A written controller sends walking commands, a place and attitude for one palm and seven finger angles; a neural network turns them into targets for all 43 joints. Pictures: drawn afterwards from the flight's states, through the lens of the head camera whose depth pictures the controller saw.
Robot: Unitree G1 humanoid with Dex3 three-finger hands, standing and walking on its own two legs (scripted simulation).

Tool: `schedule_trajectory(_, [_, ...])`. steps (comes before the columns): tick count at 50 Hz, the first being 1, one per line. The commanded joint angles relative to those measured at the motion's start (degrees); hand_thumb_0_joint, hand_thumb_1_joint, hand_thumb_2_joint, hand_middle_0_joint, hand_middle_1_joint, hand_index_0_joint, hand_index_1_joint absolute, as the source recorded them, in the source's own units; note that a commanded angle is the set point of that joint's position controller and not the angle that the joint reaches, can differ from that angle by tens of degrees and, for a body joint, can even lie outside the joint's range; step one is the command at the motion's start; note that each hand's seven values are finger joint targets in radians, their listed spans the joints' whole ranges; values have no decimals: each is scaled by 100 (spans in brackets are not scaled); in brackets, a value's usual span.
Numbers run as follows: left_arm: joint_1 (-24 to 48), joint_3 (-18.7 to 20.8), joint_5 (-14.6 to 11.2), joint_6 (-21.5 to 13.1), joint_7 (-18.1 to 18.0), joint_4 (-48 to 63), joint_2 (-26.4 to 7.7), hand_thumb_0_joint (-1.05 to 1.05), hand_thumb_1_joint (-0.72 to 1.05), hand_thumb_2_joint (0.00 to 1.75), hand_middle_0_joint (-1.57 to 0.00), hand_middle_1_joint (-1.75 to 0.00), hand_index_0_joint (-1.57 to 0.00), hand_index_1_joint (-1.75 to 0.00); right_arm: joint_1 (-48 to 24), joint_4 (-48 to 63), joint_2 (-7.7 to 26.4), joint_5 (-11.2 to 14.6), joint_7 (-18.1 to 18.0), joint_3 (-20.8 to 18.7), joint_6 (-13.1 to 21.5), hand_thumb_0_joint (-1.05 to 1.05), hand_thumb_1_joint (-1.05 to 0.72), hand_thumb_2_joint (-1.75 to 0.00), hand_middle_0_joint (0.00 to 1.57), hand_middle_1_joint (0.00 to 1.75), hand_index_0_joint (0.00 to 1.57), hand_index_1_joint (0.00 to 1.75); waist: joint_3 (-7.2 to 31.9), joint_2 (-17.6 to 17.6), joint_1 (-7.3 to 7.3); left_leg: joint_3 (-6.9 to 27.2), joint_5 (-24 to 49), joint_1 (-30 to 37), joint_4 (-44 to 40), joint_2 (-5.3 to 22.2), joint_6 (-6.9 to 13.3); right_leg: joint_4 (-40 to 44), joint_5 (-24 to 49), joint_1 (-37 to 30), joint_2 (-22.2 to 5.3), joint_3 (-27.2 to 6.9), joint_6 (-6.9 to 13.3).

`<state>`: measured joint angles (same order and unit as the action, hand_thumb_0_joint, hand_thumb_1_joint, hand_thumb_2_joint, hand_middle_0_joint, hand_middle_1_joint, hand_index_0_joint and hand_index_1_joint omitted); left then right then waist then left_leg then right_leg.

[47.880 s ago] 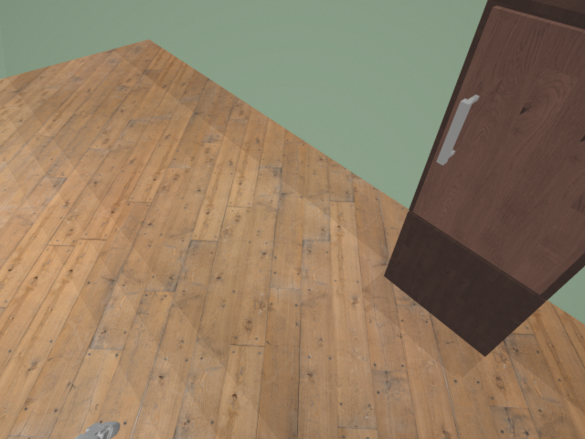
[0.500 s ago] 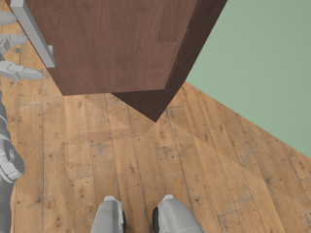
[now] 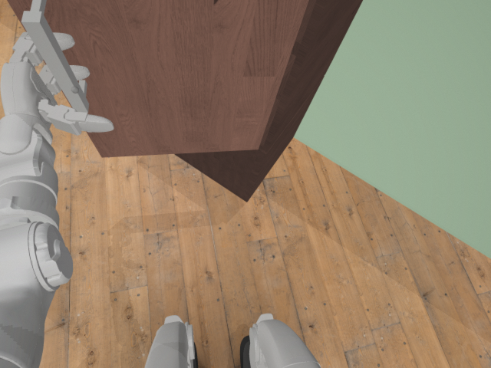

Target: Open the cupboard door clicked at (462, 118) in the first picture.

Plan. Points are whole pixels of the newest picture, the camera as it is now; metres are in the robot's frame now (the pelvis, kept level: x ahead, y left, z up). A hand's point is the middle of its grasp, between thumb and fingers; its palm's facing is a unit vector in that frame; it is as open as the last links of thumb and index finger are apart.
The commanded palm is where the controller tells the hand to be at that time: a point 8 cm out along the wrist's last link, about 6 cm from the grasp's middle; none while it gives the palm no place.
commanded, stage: slide the fingers in behind the handle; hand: left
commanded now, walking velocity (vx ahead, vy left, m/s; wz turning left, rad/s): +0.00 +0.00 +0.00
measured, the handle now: (63, 60) +0.58 +0.24 +0.08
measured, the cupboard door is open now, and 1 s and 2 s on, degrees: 41 41 47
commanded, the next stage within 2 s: close the thumb around the handle in 0.76 s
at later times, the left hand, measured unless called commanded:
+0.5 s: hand (82, 90) +0.53 +0.21 +0.07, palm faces +0.10 -0.99 +0.01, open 14.0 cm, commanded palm +0.50 +0.24 +0.07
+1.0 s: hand (82, 89) +0.53 +0.21 +0.07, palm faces +0.10 -0.99 +0.00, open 13.5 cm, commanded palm +0.50 +0.24 +0.07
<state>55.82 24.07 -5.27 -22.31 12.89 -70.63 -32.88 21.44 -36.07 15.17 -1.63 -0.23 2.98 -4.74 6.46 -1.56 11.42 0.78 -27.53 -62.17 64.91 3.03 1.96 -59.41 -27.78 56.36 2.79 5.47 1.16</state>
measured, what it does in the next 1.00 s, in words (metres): stands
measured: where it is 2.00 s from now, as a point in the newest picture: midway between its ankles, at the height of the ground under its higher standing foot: outside the picture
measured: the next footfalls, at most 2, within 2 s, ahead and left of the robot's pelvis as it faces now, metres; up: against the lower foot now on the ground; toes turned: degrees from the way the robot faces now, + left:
none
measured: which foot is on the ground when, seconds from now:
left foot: down 0.00-1.00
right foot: down 0.00-1.00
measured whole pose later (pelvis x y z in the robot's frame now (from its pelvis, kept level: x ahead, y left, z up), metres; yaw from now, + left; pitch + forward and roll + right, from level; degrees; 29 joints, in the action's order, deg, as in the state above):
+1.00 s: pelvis +0.00 +0.00 +0.00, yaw -1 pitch +24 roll -4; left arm 54.6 23.7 -4.6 -24.2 9.5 -69.8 -31.5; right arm 23.0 -36.1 14.7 -1.7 0.6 2.7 -4.8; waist 6.5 -2.1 11.2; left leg -0.4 -27.6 -61.9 64.9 3.1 2.2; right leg -60.1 -27.9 56.8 2.8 4.2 0.9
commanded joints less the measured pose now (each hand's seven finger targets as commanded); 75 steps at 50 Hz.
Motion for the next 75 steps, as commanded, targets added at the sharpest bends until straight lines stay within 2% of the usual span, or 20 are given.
schedule_trajectory(1, [2333,388,192,-422,-236,1177,-1858,0,-50,30,-30,-120,-30,-120,1199,227,1106,-21,-33,-326,47,0,-90,-90,20,30,20,30,2700,-907,-23,364,2464,2543,-525,-88,28,544,1906,-678,106,-338,5])
schedule_trajectory(3, [2240,510,232,-510,-232,1329,-2030,0,-50,30,-30,-120,-30,-120,1185,287,1107,-14,-31,-346,43,0,-90,-90,20,30,20,30,3033,-840,-70,301,2570,2491,-468,-87,37,503,2157,-959,100,-401,-19])
schedule_trajectory(8, [2022,323,-27,-532,46,1474,-1613,0,-50,30,-30,-120,-30,-120,1175,300,1075,54,-19,-396,19,0,-90,-90,20,30,20,30,3271,-900,-84,225,2679,2615,-505,-96,23,556,2476,-1244,114,-448,-36])
schedule_trajectory(14, [2173,286,-75,-284,122,1152,-1625,0,-50,30,-30,-120,-30,-120,1204,221,1069,103,-90,-375,32,0,-90,-90,20,30,20,30,2631,-497,51,162,2067,1951,-534,-107,85,686,2188,-1264,97,-525,-82])
schedule_trajectory(18, [2514,78,-23,-527,-38,1519,-1331,0,-50,30,-30,-120,-30,-120,1207,133,1032,49,-53,-405,102,0,-90,-90,20,30,20,30,2931,-1053,78,272,2310,2597,-484,-79,28,602,2008,-742,109,-442,-24])
schedule_trajectory(22, [2289,339,-9,-567,-93,1271,-1637,0,-50,30,-30,-120,-30,-120,1221,122,1093,34,-40,-392,103,0,-90,-90,20,30,20,30,2923,-936,7,280,2354,2489,-480,-83,23,559,2025,-835,99,-434,-21])
schedule_trajectory(24, [2256,244,55,-457,-96,1149,-1567,0,-50,30,-30,-120,-30,-120,1213,148,1087,36,-34,-382,74,0,-90,-90,20,30,20,30,2802,-976,8,263,2301,2418,-514,-95,27,570,1996,-827,88,-417,-25])
schedule_trajectory(29, [2381,258,28,-492,-113,1513,-1574,0,-50,30,-30,-120,-30,-120,1206,199,1094,34,-34,-403,55,0,-90,-90,20,30,20,30,3066,-1084,-23,299,2569,2741,-527,-73,3,563,2154,-853,103,-395,-14])
schedule_trajectory(34, [2383,263,3,-523,-174,1314,-1494,0,-50,30,-30,-120,-30,-120,1224,161,1113,32,-30,-409,61,0,-90,-90,20,30,20,30,2854,-828,55,339,2432,2632,-546,-64,9,578,2000,-747,117,-366,-27])
schedule_trajectory(41, [2201,4,-7,-532,-183,1292,-1031,0,-50,30,-30,-120,-30,-120,1262,145,1083,5,9,-433,59,0,-90,-90,20,30,20,30,2888,-943,51,405,2695,3050,-574,-43,-29,582,1952,-446,137,-277,11])
schedule_trajectory(42, [2293,164,-2,-548,-205,1378,-1279,0,-50,30,-30,-120,-30,-120,1247,135,1127,5,-3,-440,40,0,-90,-90,20,30,20,30,2910,-974,24,416,2693,3066,-597,-20,-51,578,1942,-456,118,-277,3])
schedule_trajectory(43, [2179,142,-1,-526,-215,1330,-1216,0,-50,30,-30,-120,-30,-120,1246,160,1118,13,-2,-443,28,0,-90,-90,20,30,20,30,2965,-889,0,421,2660,3042,-610,-35,-48,577,1915,-494,125,-274,0])
schedule_trajectory(46, [2278,109,34,-539,-266,1296,-1194,0,-33,37,-31,-122,-31,-122,1244,158,1105,1,3,-424,41,0,-90,-90,20,30,20,30,2781,-891,17,415,2520,2912,-619,-47,-34,582,1840,-485,122,-283,13])
schedule_trajectory(48, [2358,-123,87,-522,-290,1173,-946,0,-22,42,-32,-123,-32,-123,1228,133,1077,7,11,-419,39,0,-90,-90,20,30,20,30,2636,-924,95,438,2440,2938,-635,-37,-48,599,1721,-298,116,-256,9])
schedule_trajectory(52, [2438,90,94,-592,-343,1331,-1191,0,0,52,-34,-125,-34,-125,1259,127,1120,-21,3,-441,48,0,-90,-90,20,30,20,30,2935,-915,51,459,2558,3047,-608,-36,-47,567,1789,-378,113,-275,10])
schedule_trajectory(56, [2416,-97,58,-633,-299,1387,-921,0,23,61,-35,-128,-35,-128,1264,126,1080,-28,24,-445,47,0,-90,-90,20,30,20,30,2998,-1019,69,458,2734,3177,-586,-42,-59,549,1883,-368,124,-258,24])
schedule_trajectory(57, [2409,33,65,-652,-308,1482,-1088,0,28,64,-36,-128,-36,-128,1263,106,1101,-27,19,-455,35,0,-90,-90,20,30,20,30,3105,-1043,10,459,2815,3232,-579,-27,-74,542,1949,-411,117,-265,18])
schedule_trajectory(68, [2304,-3,32,-627,-276,1355,-1068,0,90,90,-40,-135,-40,-135,1192,126,1081,6,-3,-435,15,0,-90,-90,20,30,20,30,2796,-899,37,379,2519,2933,-620,-70,-29,623,1919,-566,119,-313,2])
schedule_trajectory(72, [2382,-88,56,-654,-270,1334,-1012,0,90,90,-40,-135,-40,-135,1180,105,1080,-1,4,-432,24,0,-90,-90,20,30,20,30,2769,-1058,45,423,2542,3035,-617,-51,-60,598,1836,-400,113,-290,18])
schedule_trajectory(75, [2399,-60,66,-583,-287,1156,-1063,0,90,90,-40,-135,-40,-135,1190,90,1110,1,-14,-427,36,0,-90,-90,20,30,20,30,2675,-756,130,414,2300,2779,-585,-63,-11,622,1725,-419,111,-310,-6])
